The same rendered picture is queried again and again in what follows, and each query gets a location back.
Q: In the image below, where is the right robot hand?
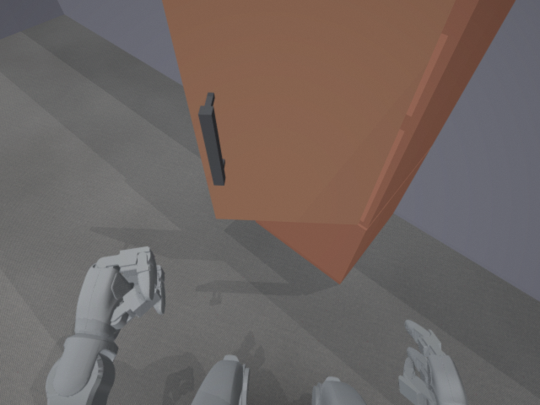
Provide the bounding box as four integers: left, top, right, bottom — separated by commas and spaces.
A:
398, 320, 468, 405

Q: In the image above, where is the left robot hand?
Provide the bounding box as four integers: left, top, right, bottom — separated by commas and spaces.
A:
74, 246, 165, 341

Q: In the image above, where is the left robot thigh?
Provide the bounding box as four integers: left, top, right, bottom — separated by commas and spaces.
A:
191, 360, 250, 405

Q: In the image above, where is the left robot forearm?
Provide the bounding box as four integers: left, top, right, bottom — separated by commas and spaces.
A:
46, 334, 118, 405

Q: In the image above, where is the left robot shin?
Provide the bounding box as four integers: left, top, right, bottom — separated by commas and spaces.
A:
223, 355, 240, 362

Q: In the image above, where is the handle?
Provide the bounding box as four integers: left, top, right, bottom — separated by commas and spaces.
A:
198, 93, 225, 186

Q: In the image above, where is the cupboard door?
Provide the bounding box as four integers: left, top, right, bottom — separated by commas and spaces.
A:
162, 0, 456, 224

